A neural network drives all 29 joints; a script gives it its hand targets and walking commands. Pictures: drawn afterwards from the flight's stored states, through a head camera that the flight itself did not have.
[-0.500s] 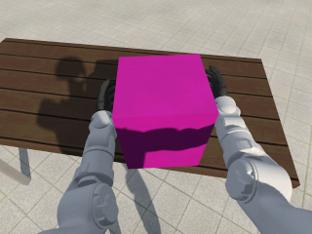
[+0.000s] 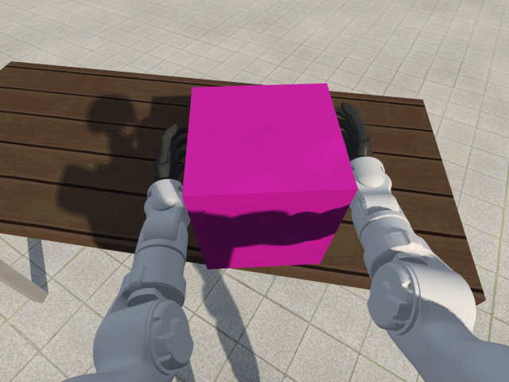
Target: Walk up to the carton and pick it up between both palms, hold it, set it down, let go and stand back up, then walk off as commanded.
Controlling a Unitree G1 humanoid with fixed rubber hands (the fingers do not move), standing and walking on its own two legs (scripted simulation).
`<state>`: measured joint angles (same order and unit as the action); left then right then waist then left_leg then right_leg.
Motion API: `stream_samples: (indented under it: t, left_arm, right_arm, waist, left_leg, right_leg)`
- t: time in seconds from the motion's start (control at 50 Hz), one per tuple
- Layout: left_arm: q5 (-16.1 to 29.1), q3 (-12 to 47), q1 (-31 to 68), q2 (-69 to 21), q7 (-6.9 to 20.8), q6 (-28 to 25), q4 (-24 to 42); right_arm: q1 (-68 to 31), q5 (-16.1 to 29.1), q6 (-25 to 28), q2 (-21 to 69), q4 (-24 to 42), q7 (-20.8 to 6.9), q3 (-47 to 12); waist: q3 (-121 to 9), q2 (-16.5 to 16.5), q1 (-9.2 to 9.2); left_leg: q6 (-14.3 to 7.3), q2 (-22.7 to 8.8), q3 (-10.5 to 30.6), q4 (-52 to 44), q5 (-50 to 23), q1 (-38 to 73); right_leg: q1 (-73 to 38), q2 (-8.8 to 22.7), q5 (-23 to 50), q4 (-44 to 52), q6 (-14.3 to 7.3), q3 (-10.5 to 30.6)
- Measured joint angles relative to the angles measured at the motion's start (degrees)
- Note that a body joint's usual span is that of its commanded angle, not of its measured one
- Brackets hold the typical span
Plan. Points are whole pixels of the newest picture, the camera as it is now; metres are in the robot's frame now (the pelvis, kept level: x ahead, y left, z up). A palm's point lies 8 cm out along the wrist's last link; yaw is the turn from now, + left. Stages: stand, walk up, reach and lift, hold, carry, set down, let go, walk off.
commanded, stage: reach and lift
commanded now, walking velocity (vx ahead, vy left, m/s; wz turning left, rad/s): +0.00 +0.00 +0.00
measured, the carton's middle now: (262, 184) +0.42 +0.07 +0.07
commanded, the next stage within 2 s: none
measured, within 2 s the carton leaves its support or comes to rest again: neither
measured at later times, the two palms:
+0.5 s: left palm (172, 174) +0.37 +0.20 +0.13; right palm (377, 157) +0.43 -0.10 +0.16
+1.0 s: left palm (168, 154) +0.37 +0.19 +0.17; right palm (393, 156) +0.40 -0.11 +0.19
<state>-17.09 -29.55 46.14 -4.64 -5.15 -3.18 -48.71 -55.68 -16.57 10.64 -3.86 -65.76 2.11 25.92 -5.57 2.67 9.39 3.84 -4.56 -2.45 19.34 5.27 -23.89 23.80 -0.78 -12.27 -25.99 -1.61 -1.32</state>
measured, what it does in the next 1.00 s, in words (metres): stands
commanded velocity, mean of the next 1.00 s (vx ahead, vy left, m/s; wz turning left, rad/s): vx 0.00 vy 0.00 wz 0.00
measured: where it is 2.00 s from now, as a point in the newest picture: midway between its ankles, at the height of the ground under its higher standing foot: outside the picture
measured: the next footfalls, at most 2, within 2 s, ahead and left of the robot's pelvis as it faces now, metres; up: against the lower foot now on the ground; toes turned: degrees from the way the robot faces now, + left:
none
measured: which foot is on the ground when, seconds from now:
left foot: down 0.00-1.00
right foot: down 0.00-1.00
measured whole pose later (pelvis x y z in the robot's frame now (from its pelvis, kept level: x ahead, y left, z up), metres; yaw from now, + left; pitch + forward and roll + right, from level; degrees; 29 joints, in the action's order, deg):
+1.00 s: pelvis -0.02 +0.01 +0.00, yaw +0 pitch +1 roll +1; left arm -12.4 -26.5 49.5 -0.8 -4.0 17.9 -44.9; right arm -55.7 -1.5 -3.6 -3.9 -64.5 7.6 16.0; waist -6.7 3.8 2.7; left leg 3.2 -3.7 -2.5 18.9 4.5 -15.2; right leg 15.1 0.1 -11.6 -25.8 -1.3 -1.4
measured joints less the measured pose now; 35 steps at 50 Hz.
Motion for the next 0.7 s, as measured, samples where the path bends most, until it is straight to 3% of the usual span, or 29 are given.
stream_samples:
  t: [0.18, 0.7]
  left_arm:
    - [0.0, 0.0, 0.0, 0.0, 0.0, 1.4, 0.5]
    - [2.1, 1.0, 0.6, 1.3, 0.8, 13.4, 2.8]
  right_arm:
    - [0.1, 0.3, -0.8, 0.0, 0.0, 0.4, -0.8]
    - [0.1, 9.7, -9.7, 0.0, 0.0, 2.9, -6.1]
  waist:
    - [-0.3, 0.0, -0.87]
    - [-1.1, 0.2, -4.23]
  left_leg:
    - [0.0, 0.0, 0.0, -0.1, -0.6, 0.3]
    - [0.0, 0.0, 0.0, -0.2, -0.8, 6.1]
  right_leg:
    - [-0.3, 0.0, 0.6, 0.1, 0.0, 0.0]
    - [-6.0, 0.0, 0.8, 0.1, 0.0, 0.0]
